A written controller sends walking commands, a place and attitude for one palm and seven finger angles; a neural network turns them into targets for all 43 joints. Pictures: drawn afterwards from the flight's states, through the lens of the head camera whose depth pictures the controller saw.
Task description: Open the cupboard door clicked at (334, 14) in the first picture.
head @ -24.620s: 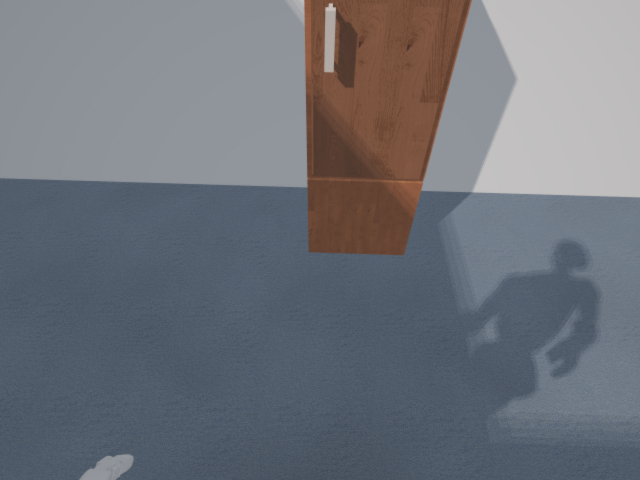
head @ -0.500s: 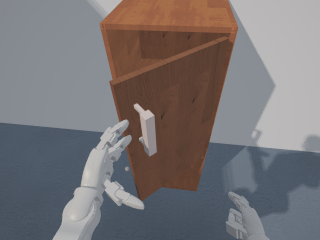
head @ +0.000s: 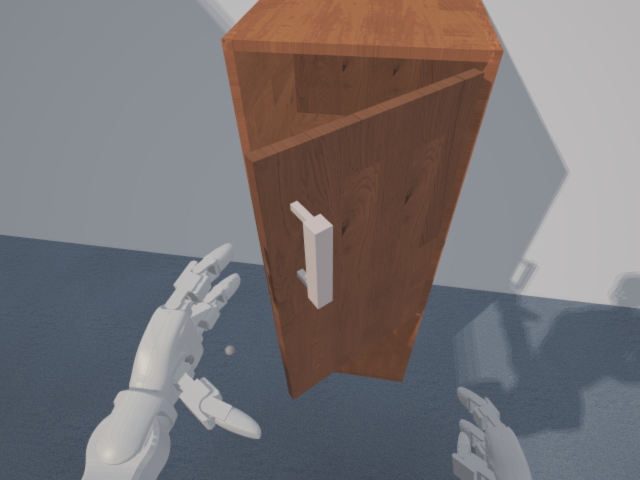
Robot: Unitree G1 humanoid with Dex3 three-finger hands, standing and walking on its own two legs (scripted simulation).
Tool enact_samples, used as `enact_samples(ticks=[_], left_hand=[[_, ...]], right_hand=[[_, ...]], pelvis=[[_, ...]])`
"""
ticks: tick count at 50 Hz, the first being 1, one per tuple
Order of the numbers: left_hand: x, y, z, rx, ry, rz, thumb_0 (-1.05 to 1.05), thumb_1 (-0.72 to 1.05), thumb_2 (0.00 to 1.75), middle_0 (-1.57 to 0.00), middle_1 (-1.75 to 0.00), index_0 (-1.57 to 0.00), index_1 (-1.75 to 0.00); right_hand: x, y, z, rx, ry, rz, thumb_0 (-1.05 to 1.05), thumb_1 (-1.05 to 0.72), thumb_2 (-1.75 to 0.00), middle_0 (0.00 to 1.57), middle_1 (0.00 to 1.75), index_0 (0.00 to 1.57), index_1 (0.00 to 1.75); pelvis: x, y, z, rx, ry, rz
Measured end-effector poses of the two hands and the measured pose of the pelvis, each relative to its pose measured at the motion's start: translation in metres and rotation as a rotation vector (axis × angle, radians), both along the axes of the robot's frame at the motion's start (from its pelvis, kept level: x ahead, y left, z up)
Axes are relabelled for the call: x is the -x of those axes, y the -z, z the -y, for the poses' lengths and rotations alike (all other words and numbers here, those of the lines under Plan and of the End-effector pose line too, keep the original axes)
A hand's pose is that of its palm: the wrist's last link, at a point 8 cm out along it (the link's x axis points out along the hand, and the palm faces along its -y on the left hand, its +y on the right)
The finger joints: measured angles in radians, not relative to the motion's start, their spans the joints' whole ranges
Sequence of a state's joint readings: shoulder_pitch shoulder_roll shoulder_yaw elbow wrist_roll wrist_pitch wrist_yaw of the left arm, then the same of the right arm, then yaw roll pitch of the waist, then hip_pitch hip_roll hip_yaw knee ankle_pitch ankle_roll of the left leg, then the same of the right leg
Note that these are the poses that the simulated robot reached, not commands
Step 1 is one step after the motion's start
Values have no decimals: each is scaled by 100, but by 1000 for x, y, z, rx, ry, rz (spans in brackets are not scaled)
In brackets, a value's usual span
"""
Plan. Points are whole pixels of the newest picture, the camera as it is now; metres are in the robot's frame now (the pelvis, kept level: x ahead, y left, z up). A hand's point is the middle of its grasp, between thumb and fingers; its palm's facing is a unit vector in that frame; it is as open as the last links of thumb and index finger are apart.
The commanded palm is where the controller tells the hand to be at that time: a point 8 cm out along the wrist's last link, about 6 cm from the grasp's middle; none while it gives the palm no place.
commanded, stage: draw the hand back to the body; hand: left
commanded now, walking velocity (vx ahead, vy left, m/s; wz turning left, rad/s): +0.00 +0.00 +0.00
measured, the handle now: (309, 255) +0.36 +0.05 +0.12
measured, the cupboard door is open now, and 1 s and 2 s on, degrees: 45 45 45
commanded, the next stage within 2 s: step back with the hand held close in 1.46 s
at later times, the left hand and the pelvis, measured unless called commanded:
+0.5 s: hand (139, 351) +0.20 +0.19 +0.15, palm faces +0.16 -0.96 -0.24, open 15.6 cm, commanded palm +0.16 +0.24 +0.15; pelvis +0.00 +0.01 +0.01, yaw +0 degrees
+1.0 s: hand (71, 327) +0.21 +0.26 +0.17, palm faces +0.41 -0.81 -0.41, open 10.1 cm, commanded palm +0.15 +0.30 +0.18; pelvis +0.01 +0.01 +0.02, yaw -1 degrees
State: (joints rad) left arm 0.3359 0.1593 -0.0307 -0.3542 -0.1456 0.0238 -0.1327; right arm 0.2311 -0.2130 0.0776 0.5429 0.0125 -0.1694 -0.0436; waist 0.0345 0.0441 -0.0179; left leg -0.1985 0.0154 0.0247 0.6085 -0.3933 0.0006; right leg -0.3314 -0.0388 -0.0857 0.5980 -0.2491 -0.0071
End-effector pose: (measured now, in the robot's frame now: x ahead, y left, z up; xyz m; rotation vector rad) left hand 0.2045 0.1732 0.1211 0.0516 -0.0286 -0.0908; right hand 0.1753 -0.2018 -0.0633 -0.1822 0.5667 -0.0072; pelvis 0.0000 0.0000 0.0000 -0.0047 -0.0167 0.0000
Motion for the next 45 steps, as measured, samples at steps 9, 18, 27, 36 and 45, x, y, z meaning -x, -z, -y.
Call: enact_samples(ticks=[9, 18, 27, 36, 45], left_hand=[[17, -14, -32, -16, -47, 30, -1, -50, 30, -15, -30, -15, -30], [26, -17, -53, -32, -59, 12, -1, -49, 30, -15, -30, -15, -30], [40, -36, -73, -215, -288, 107, -1, -32, 38, -16, -31, -16, -30], [43, -40, -93, -318, -409, 107, 0, -3, 50, -17, -31, -17, -30], [38, -63, -108, -389, -453, 181, 0, 28, 63, -19, -31, -19, -30]], right_hand=[[-1, -5, -4, 6, -8, 17, 2, -91, -90, 21, 30, 21, 30], [-11, -13, -7, 24, -21, 58, 2, -91, -90, 21, 30, 21, 30], [-8, -16, -8, 47, -22, 42, 2, -90, -90, 21, 30, 21, 30], [3, 0, -5, 66, -2, -72, 2, -90, -90, 21, 30, 21, 30], [-3, 2, -1, 55, 26, -88, 2, -90, -90, 21, 30, 21, 30]], pelvis=[[0, -2, -5, 8, -2, 16], [4, -3, -7, 11, -11, 32], [2, -8, -8, 13, -2, 47], [-2, -13, -9, 13, 1, 59], [-11, -15, -11, 13, 10, 64]])
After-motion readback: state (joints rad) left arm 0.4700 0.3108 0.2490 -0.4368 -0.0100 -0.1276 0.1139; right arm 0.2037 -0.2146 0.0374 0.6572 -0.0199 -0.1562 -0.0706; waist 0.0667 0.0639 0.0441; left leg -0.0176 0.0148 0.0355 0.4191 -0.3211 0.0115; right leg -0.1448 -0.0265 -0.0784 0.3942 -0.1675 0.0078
